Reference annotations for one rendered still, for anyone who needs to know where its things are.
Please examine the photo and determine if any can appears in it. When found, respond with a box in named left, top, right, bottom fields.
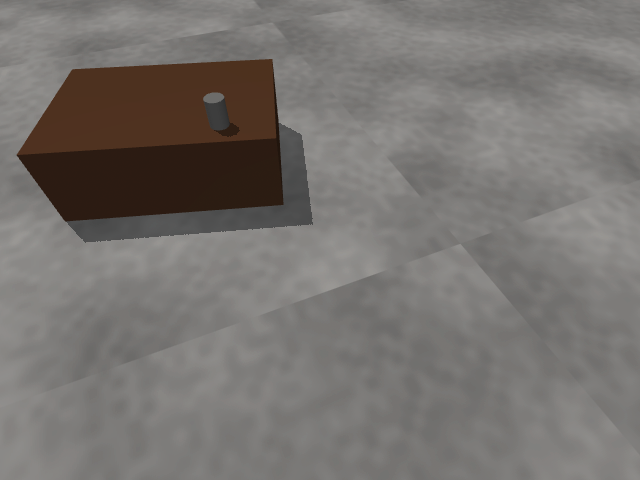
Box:
left=203, top=92, right=230, bottom=130

